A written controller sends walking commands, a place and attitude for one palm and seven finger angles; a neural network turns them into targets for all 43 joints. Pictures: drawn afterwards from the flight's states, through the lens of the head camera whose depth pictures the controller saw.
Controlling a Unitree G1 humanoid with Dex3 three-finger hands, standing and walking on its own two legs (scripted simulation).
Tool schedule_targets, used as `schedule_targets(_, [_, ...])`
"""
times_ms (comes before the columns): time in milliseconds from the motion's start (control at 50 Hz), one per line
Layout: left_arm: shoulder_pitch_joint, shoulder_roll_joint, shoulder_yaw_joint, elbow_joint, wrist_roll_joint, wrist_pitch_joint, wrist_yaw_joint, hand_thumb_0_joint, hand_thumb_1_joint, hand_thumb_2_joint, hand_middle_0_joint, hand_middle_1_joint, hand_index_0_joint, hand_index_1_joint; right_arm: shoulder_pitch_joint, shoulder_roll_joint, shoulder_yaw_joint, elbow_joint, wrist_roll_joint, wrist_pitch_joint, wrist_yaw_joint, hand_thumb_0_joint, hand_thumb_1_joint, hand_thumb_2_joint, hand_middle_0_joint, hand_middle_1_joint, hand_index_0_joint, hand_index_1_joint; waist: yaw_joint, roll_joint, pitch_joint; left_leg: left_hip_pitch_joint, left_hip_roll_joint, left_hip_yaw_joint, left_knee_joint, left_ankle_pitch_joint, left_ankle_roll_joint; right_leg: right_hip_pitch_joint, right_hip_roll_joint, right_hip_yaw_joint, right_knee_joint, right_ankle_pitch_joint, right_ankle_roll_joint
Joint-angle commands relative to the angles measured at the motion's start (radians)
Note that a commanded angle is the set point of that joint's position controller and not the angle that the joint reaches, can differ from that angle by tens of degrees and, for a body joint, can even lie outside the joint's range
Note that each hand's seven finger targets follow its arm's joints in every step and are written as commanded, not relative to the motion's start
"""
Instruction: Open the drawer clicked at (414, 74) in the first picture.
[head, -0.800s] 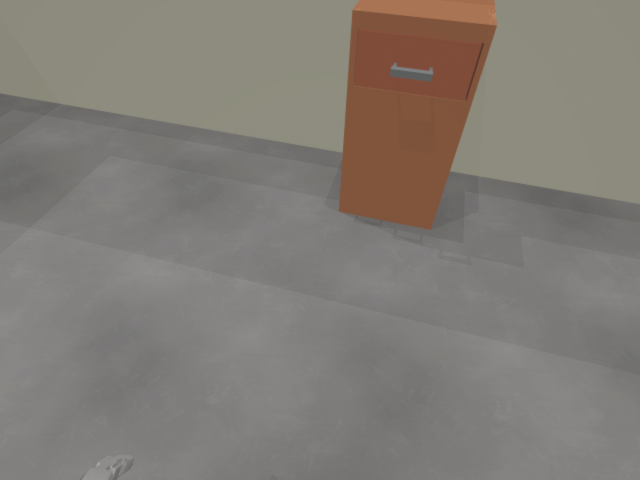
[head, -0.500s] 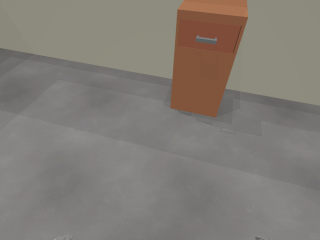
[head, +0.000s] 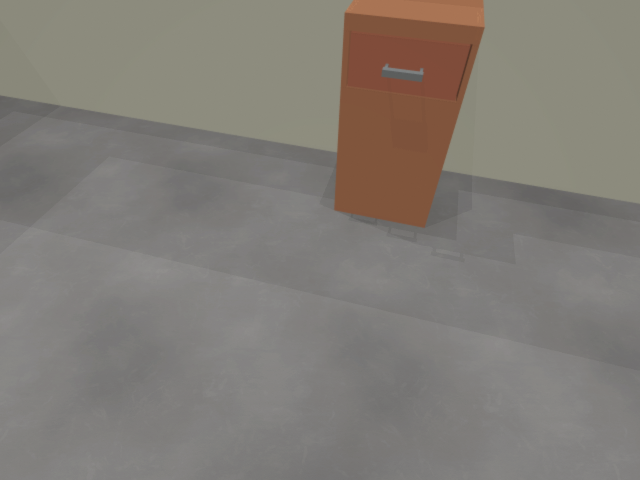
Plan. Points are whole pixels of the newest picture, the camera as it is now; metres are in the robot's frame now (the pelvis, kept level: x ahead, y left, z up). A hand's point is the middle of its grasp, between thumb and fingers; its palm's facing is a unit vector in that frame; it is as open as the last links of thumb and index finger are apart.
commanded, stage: stand and wait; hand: left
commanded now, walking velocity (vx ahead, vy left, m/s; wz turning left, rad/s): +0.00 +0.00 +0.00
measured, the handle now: (403, 71) +1.33 -0.20 -0.07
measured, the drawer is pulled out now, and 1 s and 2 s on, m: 0.00 0.00 0.00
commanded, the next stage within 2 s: look at it before walking up in 0.06 s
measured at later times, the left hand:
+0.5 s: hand out of the picture +0.07 +0.25 -0.16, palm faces -0.04 -0.94 -0.33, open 7.4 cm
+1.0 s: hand out of the picture +0.07 +0.21 -0.17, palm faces -0.10 -0.96 -0.25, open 7.4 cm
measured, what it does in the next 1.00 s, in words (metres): stands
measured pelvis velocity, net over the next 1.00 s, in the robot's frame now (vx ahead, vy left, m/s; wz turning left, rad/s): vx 0.04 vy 0.00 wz -0.13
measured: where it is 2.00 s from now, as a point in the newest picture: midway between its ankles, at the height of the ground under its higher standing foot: (352, 444)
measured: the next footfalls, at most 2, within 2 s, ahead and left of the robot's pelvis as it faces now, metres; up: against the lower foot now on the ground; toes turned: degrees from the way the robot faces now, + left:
left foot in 1.62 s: +0.44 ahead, +0.01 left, +0.00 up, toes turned -14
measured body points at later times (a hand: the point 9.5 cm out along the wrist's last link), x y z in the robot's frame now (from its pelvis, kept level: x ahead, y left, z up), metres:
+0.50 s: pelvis +0.00 +0.00 +0.00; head +0.01 +0.01 +0.45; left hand +0.08 +0.30 -0.13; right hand +0.08 -0.29 -0.13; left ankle +0.01 +0.13 -0.74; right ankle +0.01 -0.12 -0.74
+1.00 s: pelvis +0.04 +0.00 -0.01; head +0.04 -0.01 +0.44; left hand +0.07 +0.26 -0.15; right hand +0.07 -0.27 -0.16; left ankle +0.01 +0.13 -0.74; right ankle +0.01 -0.11 -0.73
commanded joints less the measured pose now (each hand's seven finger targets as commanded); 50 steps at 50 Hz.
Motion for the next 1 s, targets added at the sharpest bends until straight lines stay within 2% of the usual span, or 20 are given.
schedule_targets(0, [-0.052,0.211,0.047,-0.064,-0.002,-0.029,0.012,0.0,0.9,0.9,-0.2,-0.3,-0.2,-0.3,-0.056,-0.202,-0.036,-0.067,-0.002,-0.03,-0.011,0.0,-0.9,-0.9,0.2,0.3,0.2,0.3,0.0,-0.017,-0.039,-0.01,0.103,-0.092,-0.074,0.052,0.04,-0.017,-0.118,0.121,-0.094,0.015,-0.032])
schedule_targets(80, [-0.049,0.211,0.047,-0.062,-0.001,-0.031,0.012,0.0,0.9,0.9,-0.2,-0.3,-0.2,-0.3,-0.053,-0.198,-0.037,-0.065,-0.001,-0.029,-0.011,0.0,-0.9,-0.9,0.2,0.3,0.2,0.3,0.0,-0.024,-0.038,-0.005,0.102,-0.09,-0.07,0.057,0.039,-0.021,-0.12,0.125,-0.102,0.019,-0.033])
schedule_targets(120, [-0.053,0.21,0.047,-0.063,-0.001,-0.03,0.012,0.0,0.9,0.9,-0.2,-0.3,-0.2,-0.3,-0.053,-0.199,-0.037,-0.063,-0.003,-0.03,-0.011,0.0,-0.9,-0.9,0.2,0.3,0.2,0.3,-0.001,-0.009,-0.03,-0.009,0.103,-0.09,-0.076,0.051,0.038,-0.024,-0.119,0.126,-0.103,0.014,-0.033])
schedule_targets(180, [-0.05,0.209,0.047,-0.064,-0.001,-0.031,0.013,0.0,0.9,0.9,-0.2,-0.3,-0.2,-0.3,-0.049,-0.199,-0.037,-0.063,-0.001,-0.031,-0.011,0.0,-0.9,-0.9,0.2,0.3,0.2,0.3,-0.001,-0.01,-0.049,-0.001,0.107,-0.092,-0.073,0.074,0.039,-0.01,-0.119,0.121,-0.097,0.043,-0.032])
schedule_targets(300, [-0.053,0.207,0.046,-0.062,0.0,-0.029,0.012,0.0,0.9,0.9,-0.2,-0.3,-0.2,-0.3,-0.056,-0.201,-0.038,-0.063,-0.001,-0.031,-0.012,0.0,-0.9,-0.9,0.2,0.3,0.2,0.3,-0.002,-0.011,-0.031,-0.002,0.108,-0.092,-0.084,0.069,0.039,-0.02,-0.115,0.117,-0.095,0.048,-0.028])
schedule_targets(460, [-0.045,0.207,0.045,-0.058,-0.001,-0.031,0.012,0.0,0.9,0.9,-0.2,-0.3,-0.2,-0.3,-0.057,-0.202,-0.038,-0.063,0.0,-0.033,-0.012,0.0,-0.9,-0.9,0.2,0.3,0.2,0.3,-0.001,-0.003,-0.064,0.021,0.112,-0.093,-0.081,0.108,0.04,0.004,-0.117,0.109,-0.089,0.096,-0.027])
schedule_targets(560, [-0.044,0.206,0.045,-0.056,0.0,-0.03,0.012,0.0,0.9,0.9,-0.2,-0.3,-0.2,-0.3,-0.066,-0.203,-0.037,-0.062,0.001,-0.032,-0.013,0.0,-0.9,-0.9,0.2,0.3,0.2,0.3,0.001,-0.003,-0.046,0.016,0.113,-0.093,-0.088,0.104,0.041,0.002,-0.118,0.107,-0.092,0.096,-0.025])
schedule_targets(720, [-0.042,0.208,0.043,-0.053,0.0,-0.031,0.012,0.0,0.9,0.9,-0.2,-0.3,-0.2,-0.3,-0.072,-0.206,-0.037,-0.063,0.001,-0.033,-0.012,0.0,-0.9,-0.9,0.2,0.3,0.2,0.3,0.001,-0.003,-0.058,0.035,0.113,-0.092,-0.085,0.13,0.041,0.007,-0.119,0.106,-0.092,0.122,-0.025])
schedule_targets(760, [0.02,0.102,0.025,-0.03,-0.001,-0.011,0.014,0.0,0.9,0.9,-0.2,-0.3,-0.2,-0.3,-0.013,-0.098,-0.015,-0.041,-0.007,-0.019,-0.011,0.0,-0.9,-0.9,0.2,0.3,0.2,0.3,0.0,-0.006,-0.074,0.053,0.113,-0.056,-0.057,0.043,0.023,-0.008,-0.106,0.111,-0.076,0.036,-0.015])
schedule_targets(780, [0.043,0.088,0.024,-0.029,0.002,-0.001,0.011,0.0,0.9,0.9,-0.2,-0.3,-0.2,-0.3,0.013,-0.083,-0.014,-0.041,-0.009,-0.012,-0.009,0.0,-0.9,-0.9,0.2,0.3,0.2,0.3,0.0,-0.007,-0.067,0.052,0.115,-0.046,-0.045,-0.059,0.023,-0.038,-0.095,0.121,-0.065,-0.066,-0.018])
schedule_targets(800, [0.047,0.091,0.029,-0.038,0.005,0.007,0.005,0.0,0.9,0.9,-0.2,-0.3,-0.2,-0.3,0.024,-0.091,-0.019,-0.045,-0.011,-0.007,-0.009,0.0,-0.9,-0.9,0.2,0.3,0.2,0.3,-0.002,-0.003,-0.03,0.025,0.12,-0.048,-0.056,-0.168,0.028,-0.078,-0.08,0.127,-0.059,-0.165,-0.022])
schedule_targets(840, [0.061,0.094,0.041,-0.064,0.011,0.015,-0.009,0.0,0.9,0.9,-0.2,-0.3,-0.2,-0.3,0.033,-0.116,-0.035,-0.065,-0.015,-0.002,-0.009,0.0,-0.9,-0.9,0.2,0.3,0.2,0.3,-0.002,0.019,0.052,-0.024,0.141,-0.074,-0.087,-0.359,0.046,-0.17,-0.047,0.133,-0.025,-0.292,-0.031])
schedule_targets(860, [0.068,0.09,0.048,-0.079,0.012,0.015,-0.014,0.0,0.9,0.9,-0.2,-0.3,-0.2,-0.3,0.046,-0.132,-0.044,-0.074,-0.016,-0.003,-0.01,0.0,-0.9,-0.9,0.2,0.3,0.2,0.3,-0.006,0.049,0.078,-0.019,0.166,-0.101,-0.106,-0.41,0.062,-0.221,-0.023,0.119,0.029,-0.302,-0.032])
schedule_targets(880, [0.072,0.08,0.052,-0.095,0.012,0.014,-0.019,0.0,0.9,0.9,-0.2,-0.3,-0.2,-0.3,0.071,-0.153,-0.056,-0.08,-0.014,-0.005,-0.011,0.0,-0.9,-0.9,0.2,0.3,0.2,0.3,-0.015,0.102,0.082,0.014,0.217,-0.156,-0.142,-0.464,0.092,-0.28,0.009,0.079,0.125,-0.294,-0.027])
schedule_targets(900, [0.068,0.054,0.055,-0.113,0.011,0.009,-0.023,0.0,0.9,0.9,-0.2,-0.3,-0.2,-0.3,0.093,-0.172,-0.069,-0.085,-0.011,-0.012,-0.015,0.0,-0.9,-0.9,0.2,0.3,0.2,0.3,-0.024,0.16,0.087,0.042,0.295,-0.22,-0.185,-0.457,0.134,-0.328,0.034,0.006,0.261,-0.234,-0.016])
schedule_targets(920, [0.029,0.041,0.059,-0.137,0.011,0.005,-0.027,0.0,0.9,0.9,-0.2,-0.3,-0.2,-0.3,0.118,-0.172,-0.077,-0.09,-0.01,-0.022,-0.016,0.0,-0.9,-0.9,0.2,0.3,0.2,0.3,-0.04,0.179,0.09,0.093,0.357,-0.246,-0.21,-0.357,0.18,-0.4,0.005,-0.013,0.378,-0.267,-0.007])
schedule_targets(940, [0.007,0.035,0.063,-0.158,0.011,0.001,-0.03,0.0,0.9,0.9,-0.2,-0.3,-0.2,-0.3,0.135,-0.162,-0.08,-0.09,-0.012,-0.031,-0.018,0.0,-0.9,-0.9,0.2,0.3,0.2,0.3,-0.045,0.166,0.088,0.143,0.381,-0.231,-0.196,-0.241,0.202,-0.456,-0.031,0.001,0.421,-0.297,-0.003])
schedule_targets(980, [-0.006,0.013,0.069,-0.174,0.011,-0.01,-0.039,0.0,0.9,0.9,-0.2,-0.3,-0.2,-0.3,0.146,-0.135,-0.081,-0.093,-0.015,-0.041,-0.019,0.0,-0.9,-0.9,0.2,0.3,0.2,0.3,-0.041,0.125,0.076,0.143,0.378,-0.14,-0.143,-0.058,0.19,-0.432,-0.067,-0.016,0.406,-0.297,-0.001])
